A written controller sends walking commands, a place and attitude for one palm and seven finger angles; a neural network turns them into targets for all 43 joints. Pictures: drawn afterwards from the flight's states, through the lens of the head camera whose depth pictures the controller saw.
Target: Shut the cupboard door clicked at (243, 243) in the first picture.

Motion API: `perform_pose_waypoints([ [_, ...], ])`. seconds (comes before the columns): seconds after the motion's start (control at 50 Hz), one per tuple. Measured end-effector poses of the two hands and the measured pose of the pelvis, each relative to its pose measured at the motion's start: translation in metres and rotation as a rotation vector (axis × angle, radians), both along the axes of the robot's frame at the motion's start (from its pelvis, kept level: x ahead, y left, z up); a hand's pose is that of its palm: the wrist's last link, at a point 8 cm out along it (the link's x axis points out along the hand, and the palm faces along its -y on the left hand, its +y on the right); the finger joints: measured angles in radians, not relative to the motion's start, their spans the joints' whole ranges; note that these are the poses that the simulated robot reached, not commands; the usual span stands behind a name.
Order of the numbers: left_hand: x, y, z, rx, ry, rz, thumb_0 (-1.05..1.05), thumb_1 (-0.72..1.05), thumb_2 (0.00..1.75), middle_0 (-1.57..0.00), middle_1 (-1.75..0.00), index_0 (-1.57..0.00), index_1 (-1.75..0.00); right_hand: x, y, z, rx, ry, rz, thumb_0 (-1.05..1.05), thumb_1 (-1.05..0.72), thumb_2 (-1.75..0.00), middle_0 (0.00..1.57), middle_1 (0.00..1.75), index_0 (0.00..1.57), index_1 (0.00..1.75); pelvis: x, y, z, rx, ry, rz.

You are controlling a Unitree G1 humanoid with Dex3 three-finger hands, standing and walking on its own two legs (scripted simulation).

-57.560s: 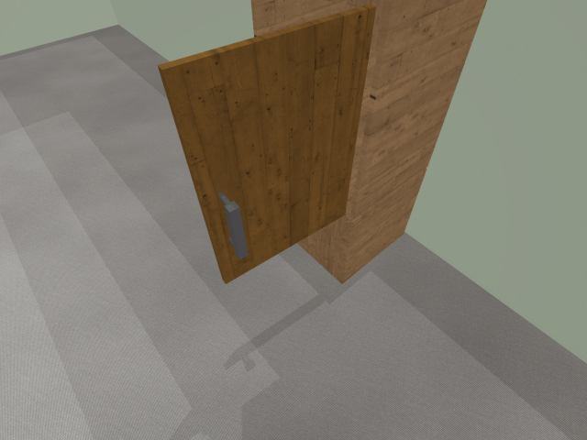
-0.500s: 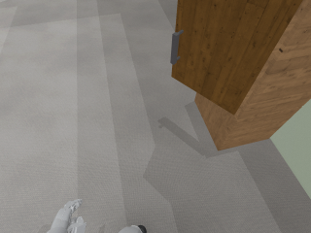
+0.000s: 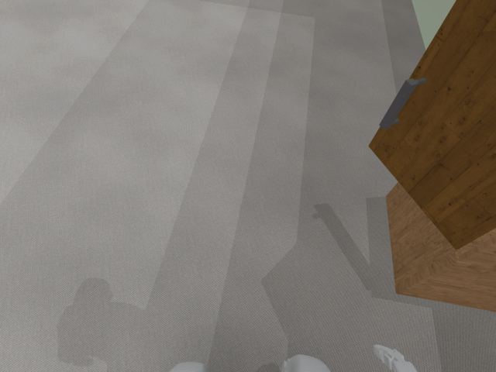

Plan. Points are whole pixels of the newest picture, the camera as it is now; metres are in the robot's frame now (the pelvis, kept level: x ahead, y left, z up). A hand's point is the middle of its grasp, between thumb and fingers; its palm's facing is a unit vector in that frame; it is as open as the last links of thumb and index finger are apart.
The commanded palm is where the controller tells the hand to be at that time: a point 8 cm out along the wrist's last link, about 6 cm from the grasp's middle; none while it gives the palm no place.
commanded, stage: walk to a spot facing it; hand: left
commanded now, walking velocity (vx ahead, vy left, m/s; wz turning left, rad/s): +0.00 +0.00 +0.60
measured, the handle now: (402, 104) +0.81 -0.39 -0.10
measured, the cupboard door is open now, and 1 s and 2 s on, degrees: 34 34 34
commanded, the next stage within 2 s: turn to face it in 1.58 s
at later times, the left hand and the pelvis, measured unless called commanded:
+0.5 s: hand out of the picture +0.06 +0.15 -0.14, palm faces +0.28 -0.92 -0.27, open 7.3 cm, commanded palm none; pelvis +0.03 -0.06 +0.01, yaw +18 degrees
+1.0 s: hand out of the picture +0.06 +0.25 -0.14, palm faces +0.56 -0.79 -0.24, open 7.4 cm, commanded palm none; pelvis +0.11 +0.02 +0.01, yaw +34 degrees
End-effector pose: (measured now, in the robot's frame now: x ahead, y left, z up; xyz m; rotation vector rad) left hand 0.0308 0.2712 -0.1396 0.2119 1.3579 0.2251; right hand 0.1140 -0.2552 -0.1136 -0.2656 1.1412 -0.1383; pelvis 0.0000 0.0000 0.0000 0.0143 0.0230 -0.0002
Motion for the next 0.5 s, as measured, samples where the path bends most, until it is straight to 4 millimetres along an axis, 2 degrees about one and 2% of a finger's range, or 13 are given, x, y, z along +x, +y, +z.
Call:
perform_pose_waypoints([
  [0.14, 0.039, -0.007, 0.023, 0.015, -0.150, 0.026, 0.01, 0.91, 0.90, -0.20, -0.30, -0.20, -0.30, 0.001, -0.001, -0.002, 0.023, 0.044, 0.048, 0.00, -0.90, -0.90, 0.20, 0.30, 0.20, 0.30, 0.006, -0.012, 0.009, -0.011, -0.009, 0.074],
  [0.2, 0.054, -0.019, 0.030, 0.032, -0.206, 0.028, 0.01, 0.91, 0.90, -0.20, -0.30, -0.20, -0.30, 0.000, -0.010, -0.012, 0.045, 0.072, 0.058, 0.00, -0.90, -0.90, 0.20, 0.30, 0.20, 0.30, 0.009, -0.024, 0.006, -0.005, -0.010, 0.104],
  [0.26, 0.062, -0.033, 0.034, 0.060, -0.258, 0.033, 0.00, 0.91, 0.90, -0.20, -0.30, -0.20, -0.30, 0.004, -0.025, -0.029, 0.071, 0.091, 0.064, 0.00, -0.90, -0.90, 0.20, 0.30, 0.20, 0.30, 0.015, -0.041, -0.003, 0.012, -0.006, 0.138],
  [0.34, 0.049, -0.054, 0.039, 0.074, -0.251, 0.063, 0.00, 0.91, 0.90, -0.20, -0.30, -0.20, -0.30, 0.014, -0.040, -0.036, 0.079, 0.119, 0.084, 0.00, -0.91, -0.90, 0.20, 0.30, 0.20, 0.30, 0.017, -0.052, -0.001, 0.014, -0.016, 0.198],
  [0.42, 0.029, -0.071, 0.041, 0.054, -0.201, 0.125, 0.00, 0.91, 0.90, -0.20, -0.30, -0.21, -0.30, 0.024, -0.045, -0.028, 0.082, 0.142, 0.119, 0.00, -0.91, -0.90, 0.20, 0.30, 0.20, 0.30, 0.023, -0.059, 0.007, 0.024, -0.009, 0.252],
  [0.5, 0.011, -0.083, 0.035, 0.020, -0.183, 0.198, 0.00, 0.91, 0.90, -0.20, -0.30, -0.21, -0.30, 0.035, -0.042, -0.020, 0.067, 0.174, 0.180, 0.00, -0.91, -0.90, 0.20, 0.30, 0.19, 0.30, 0.027, -0.063, 0.012, 0.024, -0.001, 0.318],
])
